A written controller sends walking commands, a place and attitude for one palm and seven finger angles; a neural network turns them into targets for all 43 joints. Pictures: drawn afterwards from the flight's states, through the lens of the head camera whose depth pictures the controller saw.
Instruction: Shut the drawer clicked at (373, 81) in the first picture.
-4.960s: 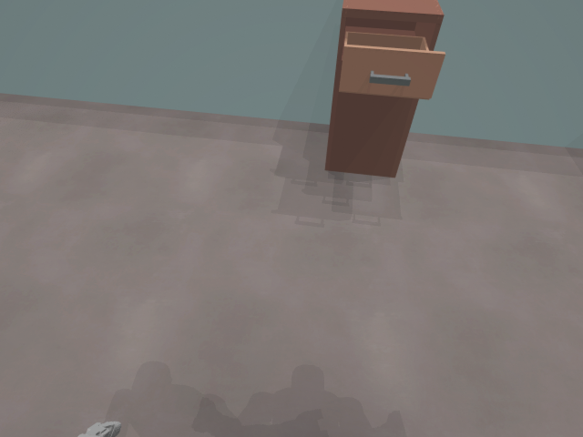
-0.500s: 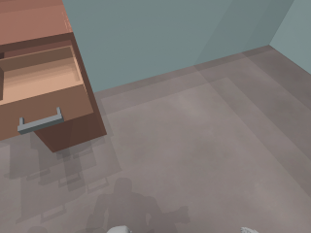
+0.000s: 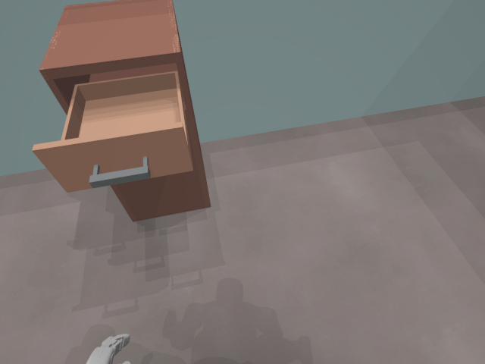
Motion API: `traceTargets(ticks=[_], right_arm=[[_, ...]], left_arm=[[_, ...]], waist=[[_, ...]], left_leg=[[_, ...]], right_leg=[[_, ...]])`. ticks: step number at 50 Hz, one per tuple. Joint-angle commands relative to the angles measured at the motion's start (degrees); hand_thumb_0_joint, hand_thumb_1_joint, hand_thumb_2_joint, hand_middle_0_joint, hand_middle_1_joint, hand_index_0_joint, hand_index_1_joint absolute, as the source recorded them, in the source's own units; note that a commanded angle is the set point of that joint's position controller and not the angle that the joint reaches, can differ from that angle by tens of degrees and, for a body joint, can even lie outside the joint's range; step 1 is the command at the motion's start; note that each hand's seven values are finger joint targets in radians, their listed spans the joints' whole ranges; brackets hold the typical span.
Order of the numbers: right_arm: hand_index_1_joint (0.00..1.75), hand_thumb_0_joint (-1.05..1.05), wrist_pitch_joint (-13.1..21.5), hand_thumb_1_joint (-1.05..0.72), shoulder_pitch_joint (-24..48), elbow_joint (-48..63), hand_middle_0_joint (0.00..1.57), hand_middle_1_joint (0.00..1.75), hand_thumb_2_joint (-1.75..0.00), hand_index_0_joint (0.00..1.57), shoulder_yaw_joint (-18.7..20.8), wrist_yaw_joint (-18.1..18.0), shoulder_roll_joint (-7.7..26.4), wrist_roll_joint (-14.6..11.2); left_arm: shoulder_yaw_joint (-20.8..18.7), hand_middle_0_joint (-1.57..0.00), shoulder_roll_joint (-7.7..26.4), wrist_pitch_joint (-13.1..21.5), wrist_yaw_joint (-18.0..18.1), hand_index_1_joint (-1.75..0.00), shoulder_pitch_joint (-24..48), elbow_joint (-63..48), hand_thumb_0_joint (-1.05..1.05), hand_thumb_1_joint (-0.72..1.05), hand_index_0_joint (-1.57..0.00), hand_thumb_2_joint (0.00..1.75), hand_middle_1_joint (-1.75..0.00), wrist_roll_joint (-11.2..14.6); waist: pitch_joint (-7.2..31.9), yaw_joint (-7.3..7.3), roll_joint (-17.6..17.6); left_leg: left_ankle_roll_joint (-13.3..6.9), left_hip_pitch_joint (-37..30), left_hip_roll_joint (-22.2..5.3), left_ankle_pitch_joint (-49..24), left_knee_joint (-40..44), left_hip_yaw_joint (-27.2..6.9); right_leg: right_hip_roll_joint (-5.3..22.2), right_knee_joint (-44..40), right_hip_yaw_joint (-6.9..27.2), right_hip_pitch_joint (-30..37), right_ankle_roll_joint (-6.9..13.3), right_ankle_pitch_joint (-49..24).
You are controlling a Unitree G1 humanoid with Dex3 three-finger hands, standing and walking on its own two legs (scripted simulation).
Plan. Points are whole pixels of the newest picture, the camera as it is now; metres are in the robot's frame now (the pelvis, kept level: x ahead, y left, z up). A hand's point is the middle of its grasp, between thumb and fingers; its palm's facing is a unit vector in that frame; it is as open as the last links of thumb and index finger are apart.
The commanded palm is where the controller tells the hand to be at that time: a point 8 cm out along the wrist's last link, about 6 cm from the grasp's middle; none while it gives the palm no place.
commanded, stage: turn to face it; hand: left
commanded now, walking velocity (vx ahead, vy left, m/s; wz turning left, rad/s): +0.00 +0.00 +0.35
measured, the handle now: (121, 170) +0.54 +0.32 -0.07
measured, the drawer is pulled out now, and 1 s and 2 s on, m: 0.29 0.29 0.29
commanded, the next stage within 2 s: take the last steps up to it in 0.16 s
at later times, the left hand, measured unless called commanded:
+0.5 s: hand out of the picture -0.08 +0.21 -0.18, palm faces +0.27 -0.94 -0.20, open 7.4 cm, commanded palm none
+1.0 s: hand (124, 336) +0.20 +0.25 -0.17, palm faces +0.11 -0.98 -0.15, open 7.4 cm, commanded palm none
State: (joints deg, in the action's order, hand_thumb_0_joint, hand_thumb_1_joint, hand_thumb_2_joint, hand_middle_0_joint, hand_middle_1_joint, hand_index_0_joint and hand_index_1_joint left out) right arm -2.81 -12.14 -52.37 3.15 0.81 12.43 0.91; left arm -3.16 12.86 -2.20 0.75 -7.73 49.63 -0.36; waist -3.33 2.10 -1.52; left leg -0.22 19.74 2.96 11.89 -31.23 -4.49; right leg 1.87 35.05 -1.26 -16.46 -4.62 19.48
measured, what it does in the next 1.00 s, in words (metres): walks ahead: left foot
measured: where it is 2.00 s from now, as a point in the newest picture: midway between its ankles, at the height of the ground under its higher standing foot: (238, 363)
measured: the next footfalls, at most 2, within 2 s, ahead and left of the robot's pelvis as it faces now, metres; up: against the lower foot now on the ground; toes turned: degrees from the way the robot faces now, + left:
left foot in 0.48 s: -0.02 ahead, +0.12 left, +0.00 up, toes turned +16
right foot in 1.06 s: +0.30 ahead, -0.02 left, +0.00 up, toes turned +2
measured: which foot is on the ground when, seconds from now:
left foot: down 0.00-0.00, up 0.02-0.46, down 0.48-1.00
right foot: down 0.00-0.48, up 0.50-1.00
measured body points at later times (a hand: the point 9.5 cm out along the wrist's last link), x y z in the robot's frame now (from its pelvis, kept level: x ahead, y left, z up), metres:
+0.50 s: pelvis -0.01 +0.03 +0.00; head +0.00 +0.05 +0.45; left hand -0.09 +0.26 -0.16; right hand +0.13 -0.20 -0.13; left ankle -0.06 +0.11 -0.73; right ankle +0.00 -0.12 -0.73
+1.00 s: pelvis +0.13 +0.07 +0.00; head +0.16 +0.08 +0.44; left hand +0.19 +0.30 -0.16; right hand +0.02 -0.15 -0.14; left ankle -0.06 +0.11 -0.73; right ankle +0.26 -0.03 -0.71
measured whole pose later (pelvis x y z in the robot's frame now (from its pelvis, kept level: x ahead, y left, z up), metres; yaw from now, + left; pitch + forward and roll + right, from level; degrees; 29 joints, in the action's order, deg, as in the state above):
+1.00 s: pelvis +0.13 +0.07 +0.00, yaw +10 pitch -1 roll -1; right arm 3.2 -30.0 -66.9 0.1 -2.2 5.8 1.2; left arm -2.1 10.4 -0.5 -1.3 -6.5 59.0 -1.0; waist -4.5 4.0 0.3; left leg -2.0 -9.1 0.3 25.4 -17.4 5.6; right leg 2.4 42.5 -7.3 -29.5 1.6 14.4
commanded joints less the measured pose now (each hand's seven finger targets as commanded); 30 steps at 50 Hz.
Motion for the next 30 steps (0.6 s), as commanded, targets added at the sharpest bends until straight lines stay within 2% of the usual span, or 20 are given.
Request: traceTargets(ticks=[1, 2, 3, 4, 5, 7, 10, 13, 15, 18, 20, 21, 22, 23, 24, 25, 26, 27, 28, 30], right_arm=[[0.3, 0.0, 1.0, -0.9, 1.5, 6.6, 0.2, 0.3, -0.9, 0.2, 2.6, -0.5, 5.5, -0.2], [0.3, 0.0, 0.4, -0.9, 1.6, 6.1, 0.2, 0.3, -0.9, 0.2, 3.2, -0.5, 7.5, 0.1], [0.3, 0.0, -0.5, -0.9, 1.1, 4.2, 0.2, 0.3, -0.9, 0.2, 3.2, -0.2, 7.5, 0.6], [0.3, 0.0, -0.8, -0.9, 0.3, 2.7, 0.2, 0.3, -0.9, 0.2, 3.3, 0.0, 6.9, 0.6], [0.3, 0.0, -0.9, -0.9, -1.0, 1.8, 0.2, 0.3, -0.9, 0.2, 3.2, 0.2, 6.6, 0.7], [0.3, 0.0, -0.7, -0.9, -1.4, 0.9, 0.2, 0.3, -0.9, 0.2, 2.9, 0.3, 5.8, 0.4], [0.3, 0.0, -0.7, -0.9, 0.7, 0.7, 0.2, 0.3, -0.9, 0.2, 2.3, 0.1, 5.2, 0.3], [0.3, 0.0, -0.7, -0.9, 3.7, 0.9, 0.2, 0.3, -0.9, 0.2, 1.7, -0.1, 4.5, 0.1], [0.3, 0.0, -0.2, -0.9, 5.1, 0.9, 0.2, 0.3, -0.9, 0.2, 1.0, 0.0, 3.8, 0.1], [0.3, 0.0, 1.1, -0.9, 6.3, 1.2, 0.2, 0.3, -0.9, 0.2, 0.4, 0.4, 3.3, 0.1], [0.3, 0.0, 2.0, -0.9, 3.9, 0.3, 0.2, 0.3, -0.9, 0.2, 0.2, 0.4, 2.9, 0.1], [0.3, 0.0, 2.6, -0.9, 0.8, -0.9, 0.2, 0.3, -0.9, 0.2, 0.0, 0.2, 2.7, 0.1], [0.3, 0.0, 3.0, -0.9, -3.1, -2.5, 0.2, 0.3, -0.9, 0.2, 0.1, 0.0, 3.4, 0.0], [0.3, 0.0, 3.7, -0.9, -7.2, -3.7, 0.2, 0.3, -0.9, 0.2, 0.9, -0.5, 7.2, 0.2], [0.3, 0.0, 3.7, -0.9, -11.6, -4.9, 0.2, 0.3, -0.9, 0.2, 2.1, -1.0, 12.8, 0.6], [0.3, 0.0, 3.2, -0.9, -13.5, -5.5, 0.2, 0.3, -0.9, 0.2, 1.9, -1.3, 13.0, 0.7], [0.3, 0.0, 3.5, -0.9, -11.4, -5.5, 0.2, 0.3, -0.9, 0.2, 1.1, -1.6, 10.3, 0.7], [0.3, 0.0, 3.9, -0.9, -9.8, -5.4, 0.2, 0.3, -0.9, 0.2, 0.5, -2.1, 8.7, 0.6], [0.3, 0.0, 4.3, -0.9, -8.0, -5.0, 0.2, 0.3, -0.9, 0.2, -0.1, -2.2, 7.0, 0.5], [0.3, 0.0, 5.3, -0.9, -7.3, -4.9, 0.2, 0.3, -0.9, 0.2, -0.7, -2.3, 5.4, 0.0]], left_arm=[[-3.0, -0.2, 15.2, 2.3, 1.5, -0.3, -8.2, -3.0, 0.0, 0.9, -0.2, 0.9, -0.3, -1.1], [-2.5, -0.2, 13.5, 2.0, 1.6, -0.3, -5.6, -3.8, 0.0, 0.9, -0.2, 0.9, -0.3, -0.8], [-2.3, -0.2, 10.2, 2.4, 1.8, -0.3, -2.1, -4.0, 0.0, 0.9, -0.2, 0.9, -0.3, -0.6], [-1.7, -0.2, 9.0, 2.3, 1.5, -0.3, -0.6, -4.3, 0.0, 0.9, -0.2, 0.9, -0.3, -0.5], [-1.2, -0.2, 7.7, 2.5, 1.3, -0.3, 0.1, -4.2, 0.0, 0.9, -0.2, 0.9, -0.3, -0.4], [-1.1, -0.2, 6.8, 2.9, 1.3, -0.3, -2.2, -3.1, 0.0, 0.9, -0.2, 0.9, -0.3, -0.5], [-1.1, -0.2, 7.4, 3.1, 1.4, -0.3, -6.9, -1.3, 0.0, 0.9, -0.2, 0.9, -0.3, -0.6], [-1.4, -0.2, 8.5, 3.0, 1.4, -0.3, -10.0, 0.5, 0.0, 0.9, -0.2, 0.9, -0.3, -1.1], [-1.5, -0.2, 9.0, 3.1, 1.1, -0.3, -12.4, 2.1, 0.0, 0.9, -0.2, 0.9, -0.3, -1.4], [-1.8, -0.2, 9.8, 3.6, 0.7, -0.3, -14.3, 4.3, 0.0, 0.9, -0.2, 0.9, -0.3, -1.7], [-1.8, -0.2, 9.8, 3.7, 0.4, -0.3, -13.5, 5.4, 0.0, 0.9, -0.2, 0.9, -0.3, -1.6], [-1.8, -0.2, 9.6, 3.6, 0.3, -0.3, -12.1, 5.8, 0.0, 0.9, -0.2, 0.9, -0.3, -1.4], [-1.6, -0.2, 8.8, 3.4, 0.1, -0.3, -10.7, 5.9, 0.0, 0.9, -0.2, 0.9, -0.3, -0.9], [-0.9, -0.2, 5.9, 3.0, -0.1, -0.3, -10.3, 5.4, 0.0, 0.9, -0.2, 0.9, -0.3, -0.4], [0.2, -0.2, 1.8, 2.8, -0.6, -0.3, -8.7, 3.7, 0.0, 0.9, -0.2, 0.9, -0.3, -0.5], [0.4, -0.2, 3.2, 2.9, -0.4, -0.3, -4.4, 2.6, 0.0, 0.9, -0.2, 0.9, -0.3, -1.2], [0.0, -0.2, 3.5, 2.8, -0.5, -0.3, -3.9, 3.4, 0.0, 0.9, -0.2, 0.9, -0.3, -1.5], [0.0, -0.2, 3.6, 2.8, -0.8, -0.3, -4.1, 4.6, 0.0, 0.9, -0.2, 0.9, -0.3, -1.6], [-0.1, -0.2, 3.5, 2.7, -1.3, -0.3, -4.6, 5.9, 0.0, 0.9, -0.2, 0.9, -0.3, -1.4], [0.1, -0.2, 2.5, 2.7, -1.8, -0.3, -8.3, 8.0, 0.0, 0.9, -0.2, 0.9, -0.3, -1.3]], waist=[[7.1, -4.22, 19.9], [5.8, -3.34, 12.4], [2.4, -1.79, 14.6], [-0.1, -0.78, 12.2], [-1.2, -0.2, 11.5], [-0.1, -0.81, 12.2], [1.8, -2.62, 11.8], [2.1, -4.11, 11.6], [3.3, -5.38, 11.5], [4.3, -6.37, 12.8], [4.4, -5.18, 11.9], [4.7, -3.37, 11.8], [4.8, -1.44, 8.3], [5.8, 0.6, -2.8], [3.6, 2.75, -18.9], [-0.9, 3.85, -14.4], [-3.4, 2.65, -10.9], [-4.8, 1.74, -10.9], [-7.7, 0.68, -8.8], [-7.2, -1.35, -5.7]], left_leg=[[2.4, 14.6, 1.2, 21.6, -22.5, 1.4], [1.8, 12.3, -1.3, 19.7, -30.7, -0.9], [1.8, 12.3, -2.7, 15.9, -34.5, -1.8], [2.4, 12.2, -2.8, 12.6, -37.9, -0.4], [2.8, 12.7, -3.4, 9.4, -39.3, 0.6], [3.6, 13.0, -3.7, 7.6, -38.3, 2.1], [4.4, 12.2, -4.2, 8.8, -33.6, 3.1], [4.5, 9.3, -4.6, 12.3, -26.1, 4.7], [4.0, 7.7, -4.5, 13.3, -20.6, 6.2], [2.6, 4.2, -4.4, 15.3, -12.4, 8.0], [1.6, -1.1, -3.9, 13.9, -4.8, 9.4], [1.2, -7.2, -3.6, 10.0, 1.7, 10.3], [0.7, -15.7, -3.3, 5.8, 8.3, 10.9], [-1.8, -24.9, -10.4, 8.8, 13.3, 1.3], [-6.8, -27.8, -23.6, 12.3, 18.9, -15.9], [-10.5, -23.1, -26.7, 11.6, 21.2, -18.9], [-10.5, -19.4, -24.7, 12.4, 22.1, -15.2], [-9.6, -17.6, -23.0, 10.5, 22.4, -13.8], [-8.9, -14.7, -21.4, 7.5, 22.7, -10.5], [-7.7, -15.0, -17.9, -4.7, 22.4, -4.0]], right_leg=[[26.3, -20.8, 23.1, 12.7, 11.0, -14.9], [25.6, -20.3, 18.3, 6.7, 13.2, -14.2], [21.2, -21.2, 14.4, 2.7, 11.7, -11.2], [17.7, -20.6, 11.1, 1.3, 10.3, -10.7], [15.4, -19.5, 6.7, 1.7, 9.4, -12.7], [14.3, -18.2, 3.3, 5.4, 9.4, -18.8], [14.9, -16.8, 2.6, 10.3, 10.5, -24.6], [16.2, -16.2, 2.8, 11.4, 11.8, -28.0], [16.8, -17.0, 3.8, 13.4, 11.9, -24.2], [18.0, -18.5, 6.2, 14.1, 12.6, -14.2], [17.2, -17.9, 5.6, 11.5, 12.1, -8.2], [15.7, -16.0, 3.5, 8.1, 10.7, -5.1], [13.3, -13.2, 0.5, 1.9, 8.5, 1.4], [9.1, -3.6, -3.5, -7.7, 5.5, 6.2], [2.3, 10.7, -9.6, -20.0, 2.5, 13.7], [2.6, 18.3, -4.5, -23.1, 3.5, 14.5], [4.2, 21.9, -2.0, -22.7, 4.0, 10.9], [4.6, 24.8, -1.3, -23.1, 4.1, 7.7], [5.2, 26.8, -0.6, -22.5, 3.9, 3.6], [4.8, 28.5, -0.9, -20.7, 3.1, -2.7]])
